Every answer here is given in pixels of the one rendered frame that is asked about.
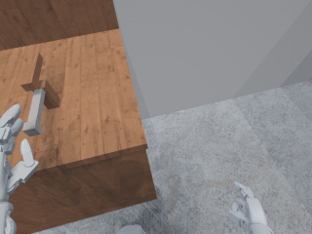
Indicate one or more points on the robot right forearm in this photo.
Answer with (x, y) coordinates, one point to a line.
(259, 228)

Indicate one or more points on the left robot hand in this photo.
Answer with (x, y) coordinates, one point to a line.
(10, 127)

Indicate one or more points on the robot left forearm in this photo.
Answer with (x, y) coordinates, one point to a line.
(7, 224)

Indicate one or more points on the tap lever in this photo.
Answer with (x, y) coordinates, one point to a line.
(32, 127)

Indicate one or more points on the right robot hand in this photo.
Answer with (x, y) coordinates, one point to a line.
(251, 211)

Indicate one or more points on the counter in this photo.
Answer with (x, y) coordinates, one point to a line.
(91, 153)

